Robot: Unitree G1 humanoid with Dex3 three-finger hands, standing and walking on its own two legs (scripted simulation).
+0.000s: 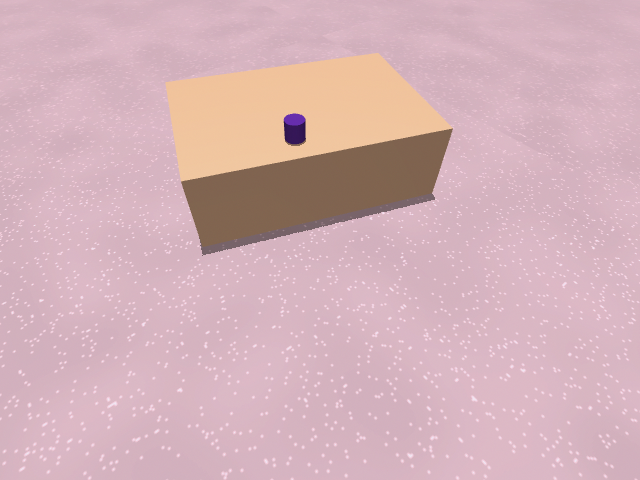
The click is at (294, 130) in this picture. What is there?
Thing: squat round
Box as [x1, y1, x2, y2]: [284, 114, 305, 143]
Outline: 289,114 284,117 285,140 290,143 299,143 303,141 305,138 304,117 299,114
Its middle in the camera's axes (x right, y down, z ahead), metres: -0.09 -0.41 +1.49
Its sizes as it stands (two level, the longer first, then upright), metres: 0.083 0.083 0.084
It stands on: a support 0.36 m high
